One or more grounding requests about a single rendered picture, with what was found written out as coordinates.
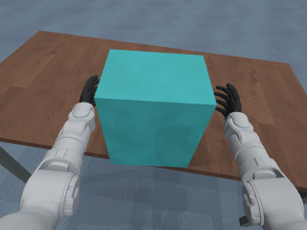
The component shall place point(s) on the right robot forearm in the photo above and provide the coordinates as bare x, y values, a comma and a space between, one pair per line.
249, 153

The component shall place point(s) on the carton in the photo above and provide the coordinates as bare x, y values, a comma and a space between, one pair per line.
153, 107

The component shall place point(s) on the robot left upper arm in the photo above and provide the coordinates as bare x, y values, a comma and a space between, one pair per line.
50, 196

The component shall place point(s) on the robot left hand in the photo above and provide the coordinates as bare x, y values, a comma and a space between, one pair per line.
89, 89

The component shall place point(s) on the table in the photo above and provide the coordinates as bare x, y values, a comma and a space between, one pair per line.
44, 78

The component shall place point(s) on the left robot forearm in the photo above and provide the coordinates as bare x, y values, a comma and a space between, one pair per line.
66, 155

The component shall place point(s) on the robot right hand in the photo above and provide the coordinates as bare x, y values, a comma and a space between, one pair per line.
232, 100

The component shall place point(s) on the robot right upper arm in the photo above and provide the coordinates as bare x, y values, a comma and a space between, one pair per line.
273, 204

